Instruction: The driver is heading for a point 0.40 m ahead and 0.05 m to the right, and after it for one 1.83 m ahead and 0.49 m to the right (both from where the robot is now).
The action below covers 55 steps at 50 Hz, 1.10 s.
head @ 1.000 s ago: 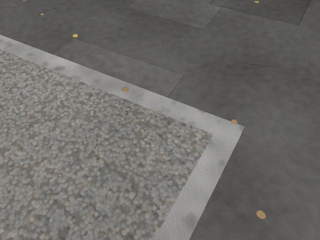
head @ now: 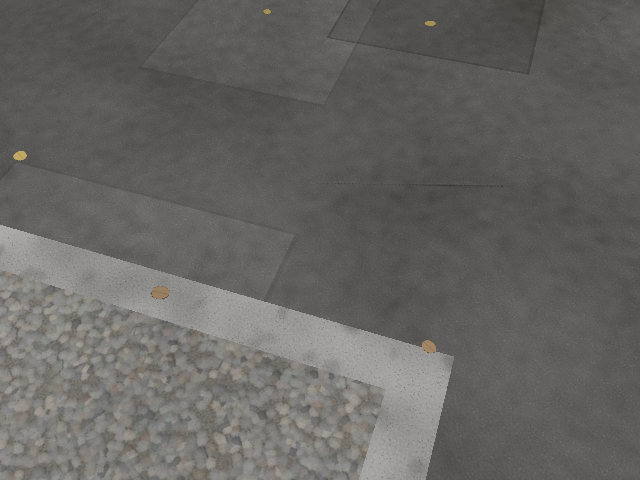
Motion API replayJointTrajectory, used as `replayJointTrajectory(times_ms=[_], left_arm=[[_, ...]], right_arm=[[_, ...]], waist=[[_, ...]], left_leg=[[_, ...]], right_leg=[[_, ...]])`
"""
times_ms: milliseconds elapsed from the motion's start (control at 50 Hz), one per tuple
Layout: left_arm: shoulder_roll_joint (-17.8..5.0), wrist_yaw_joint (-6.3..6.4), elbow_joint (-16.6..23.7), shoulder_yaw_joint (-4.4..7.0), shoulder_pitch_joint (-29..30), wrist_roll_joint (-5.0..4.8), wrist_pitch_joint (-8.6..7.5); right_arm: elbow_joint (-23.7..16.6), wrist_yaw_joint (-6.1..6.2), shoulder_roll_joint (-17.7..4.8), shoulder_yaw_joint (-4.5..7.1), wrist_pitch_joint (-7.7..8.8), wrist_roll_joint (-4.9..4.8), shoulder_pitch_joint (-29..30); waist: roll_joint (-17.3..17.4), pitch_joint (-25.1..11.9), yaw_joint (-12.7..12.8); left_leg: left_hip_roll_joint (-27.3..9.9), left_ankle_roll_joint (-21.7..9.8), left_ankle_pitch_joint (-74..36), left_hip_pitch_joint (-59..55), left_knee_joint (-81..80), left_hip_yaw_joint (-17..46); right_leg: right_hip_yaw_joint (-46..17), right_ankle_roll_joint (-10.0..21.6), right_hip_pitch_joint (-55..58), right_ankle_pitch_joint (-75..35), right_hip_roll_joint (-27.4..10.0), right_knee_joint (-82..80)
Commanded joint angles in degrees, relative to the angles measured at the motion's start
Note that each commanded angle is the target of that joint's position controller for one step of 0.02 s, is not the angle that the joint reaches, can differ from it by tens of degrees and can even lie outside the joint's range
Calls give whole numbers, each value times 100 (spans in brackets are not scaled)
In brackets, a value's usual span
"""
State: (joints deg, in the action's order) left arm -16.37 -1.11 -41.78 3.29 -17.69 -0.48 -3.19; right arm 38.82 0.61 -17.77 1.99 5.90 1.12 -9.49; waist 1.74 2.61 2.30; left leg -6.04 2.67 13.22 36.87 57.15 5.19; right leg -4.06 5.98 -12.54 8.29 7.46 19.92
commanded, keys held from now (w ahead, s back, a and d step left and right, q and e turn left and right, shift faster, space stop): w+e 0.28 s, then e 0.40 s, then no key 0.32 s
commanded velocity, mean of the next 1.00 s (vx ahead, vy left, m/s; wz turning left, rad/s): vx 0.25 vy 0.00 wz -0.49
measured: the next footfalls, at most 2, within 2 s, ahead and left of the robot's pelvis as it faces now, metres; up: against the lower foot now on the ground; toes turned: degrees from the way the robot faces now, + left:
left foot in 0.24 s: +0.33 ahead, +0.15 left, +0.00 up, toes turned -13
right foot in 0.70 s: +0.41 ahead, -0.14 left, +0.00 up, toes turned -26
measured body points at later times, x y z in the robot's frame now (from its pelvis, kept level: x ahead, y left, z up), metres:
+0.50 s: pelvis +0.26 +0.05 +0.00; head +0.31 +0.05 +0.45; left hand +0.50 +0.27 -0.10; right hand +0.27 -0.25 -0.11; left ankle +0.29 +0.15 -0.74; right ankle +0.29 -0.10 -0.68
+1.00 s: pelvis +0.36 -0.01 -0.01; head +0.39 -0.03 +0.44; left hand +0.64 +0.14 -0.09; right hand +0.35 -0.31 -0.13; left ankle +0.45 +0.12 -0.72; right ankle +0.37 -0.12 -0.74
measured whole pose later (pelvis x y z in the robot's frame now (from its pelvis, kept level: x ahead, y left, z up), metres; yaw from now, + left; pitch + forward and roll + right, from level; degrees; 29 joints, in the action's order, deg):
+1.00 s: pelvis +0.36 -0.01 -0.01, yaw -29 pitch +1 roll +0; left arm -15.6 0.4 -36.1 2.7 -7.8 0.8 1.4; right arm 44.7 1.1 -16.8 2.3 -1.0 0.0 -7.8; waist 1.1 2.8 0.9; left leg -2.9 4.2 20.8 24.1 44.0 2.0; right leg -1.9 3.1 -20.7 8.3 3.6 27.7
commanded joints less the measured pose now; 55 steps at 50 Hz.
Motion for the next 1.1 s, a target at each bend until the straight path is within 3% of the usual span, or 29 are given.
replayJointTrajectory(times_ms=[20,80,140,180,220,240,260,280,300,320,340,400,480,540,620,680,700,720,740,760,780,820,860,980,1020,1040,1060,1080,1100], left_arm=[[-958,117,443,259,293,-50,-96],[-1042,174,314,288,-77,-100,-18],[-992,201,229,286,-299,-145,55],[-984,215,234,296,-271,-114,96],[-771,194,279,233,-192,-78,120],[-392,158,370,94,-224,-2,94],[-12,147,506,-33,-1043,-127,38],[-558,176,468,41,-988,-213,30],[-968,199,519,167,-317,-180,69],[-986,226,612,200,60,-101,121],[-951,227,687,231,200,-22,153],[-572,183,703,213,-2,-80,321],[-336,119,912,120,366,-32,412],[-357,-6,1008,123,719,-21,394],[-560,-136,1241,227,1068,-13,436],[-873,-90,1110,425,334,17,446],[-1407,42,1123,570,-89,34,444],[-1851,129,1322,547,142,145,419],[-1298,87,1361,417,102,129,377],[-1075,64,1325,323,414,101,326],[-876,71,1243,269,632,16,313],[-865,113,1226,224,1010,44,358],[-864,147,1195,225,1165,138,365],[-753,173,905,169,1114,144,388],[-617,146,816,94,1217,108,400],[-460,135,730,30,1124,98,390],[-285,119,606,-34,873,146,356],[-281,94,585,-19,539,206,326],[-273,117,566,-17,702,224,325]], right_arm=[[-374,23,-298,69,16,27,120],[-507,-52,-224,32,86,-64,783],[-585,-120,-437,111,139,-150,993],[-566,-145,-594,194,177,-171,855],[-394,-101,-781,326,221,-147,73],[-343,-47,-1063,413,235,-42,-699],[-148,-48,-1518,537,139,8,-1237],[-114,-99,-1106,477,91,-119,-1301],[-213,-76,-725,367,68,-95,-967],[-264,-68,-574,297,30,-19,-578],[-249,-70,-435,248,8,6,-334],[-106,-71,-360,239,10,-18,-88],[66,25,-730,371,-119,-81,50],[160,77,-813,383,-216,-145,143],[287,44,-1011,458,-286,-292,84],[319,41,-909,452,-325,-364,58],[279,14,-717,370,-305,-170,-276],[101,-45,-295,171,-300,123,-675],[240,-94,-733,255,-330,-29,-388],[167,-92,-846,289,-393,-205,-76],[204,-36,-740,271,-451,-179,1],[249,50,-715,276,-575,-107,-9],[346,71,-553,232,-624,-112,-264],[321,62,-394,147,-655,-115,-35],[377,14,-305,137,-629,-86,-152],[406,-15,-258,119,-610,-26,-215],[371,-22,-395,122,-586,72,-245],[306,1,-849,202,-579,84,6],[350,-22,-553,147,-556,83,196]], waist=[[-436,-133,-131],[-525,-184,168],[-625,-233,183],[-777,-284,40],[-811,-623,-402],[-294,-1380,-735],[1429,-2156,-466],[1322,-1964,-585],[675,-1127,-739],[265,-653,-642],[246,-377,-501],[611,-314,-196],[493,-499,-218],[421,-556,-312],[386,-490,-352],[103,-837,60],[-856,-1259,157],[-2031,-1854,-254],[-1181,-2458,195],[-874,-1840,97],[-526,-1432,-30],[-655,-1055,-271],[-823,-1059,-389],[-964,-963,-163],[-894,-811,-311],[-793,-738,-377],[-493,-682,-313],[364,-482,97],[793,-453,79]], left_leg=[[141,165,-1126,-424,-1147,-160],[475,199,-1974,-953,-2224,-213],[548,120,-1730,-1045,-2775,27],[561,-43,-1185,-1256,-2939,87],[468,-368,-944,-2459,-3292,-16],[-410,-750,-573,-3827,-3186,758],[-1726,-1707,406,-5792,-3465,3199],[-1910,-1719,1864,-5686,-3901,4139],[-1619,-1469,1332,-4948,-3992,3234],[-1373,-1329,-150,-4220,-3946,2288],[-1164,-1308,-1639,-3685,-3910,1618],[-758,-1272,-3364,-2981,-4022,339],[-883,-1442,-3728,-3026,-4191,-312],[-807,-1312,-3455,-3006,-4156,-816],[-968,-1164,-3228,-3308,-3666,-951],[-600,-773,-3501,-3101,-2064,-1319],[-168,-347,-1823,-1992,-633,-1473],[731,86,2816,-183,1307,-1133],[603,88,2656,-162,1791,-120],[396,34,2263,20,1751,-137],[235,33,1934,24,1324,-162],[214,134,1423,-624,747,-265],[325,222,1212,-1133,194,-382],[336,142,629,-1882,-1459,-377],[423,-3,79,-2409,-2406,-509],[435,-117,-307,-2773,-3014,-520],[53,-280,-729,-3064,-3331,-77],[-463,-594,-580,-2675,-3414,432],[-464,-784,661,-1780,-3753,547]], right_leg=[[-1067,901,-600,-762,-1210,-878],[-1135,690,-598,-337,-1147,-715],[-1657,589,6,-13,-1349,-270],[-2008,481,357,-79,-1492,118],[-1924,232,222,-355,-1214,911],[-1490,29,-329,168,-876,2381],[-615,-389,-2332,2412,-35,4286],[-611,-465,-3198,2486,-496,5172],[-613,-540,-3336,1973,-672,5437],[-441,-629,-3122,1609,-830,5391],[-418,-716,-2935,1469,-922,5203],[-64,-869,-2352,1394,-1042,4612],[156,-960,-2200,472,-1140,3401],[342,-826,-1704,-347,-1091,2489],[498,-541,-1437,-35,-990,1732],[746,-116,-113,-590,-552,653],[-454,324,1259,-3051,-1390,557],[-2737,1698,2477,-4732,-3023,729],[-2764,1839,2210,-3651,-2998,393],[-2111,1506,1733,-3103,-2727,335],[-1678,1123,1261,-2435,-2374,263],[-1207,876,209,-2008,-1999,40],[-926,877,-184,-2033,-1837,-55],[-1040,784,-397,-361,-1824,-109],[-1040,566,-638,405,-1699,1],[-988,322,-809,812,-1546,63],[-849,-26,-1013,1196,-1298,280],[-337,-342,-1051,1498,-808,569],[-22,-554,-265,1054,-674,720]])
Keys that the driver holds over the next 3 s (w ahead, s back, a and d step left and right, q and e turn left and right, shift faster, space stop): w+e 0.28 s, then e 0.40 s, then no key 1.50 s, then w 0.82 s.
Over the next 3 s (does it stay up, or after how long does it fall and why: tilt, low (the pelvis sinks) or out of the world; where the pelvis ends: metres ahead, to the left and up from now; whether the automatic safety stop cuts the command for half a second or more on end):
stays up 0.68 -0.17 -0.03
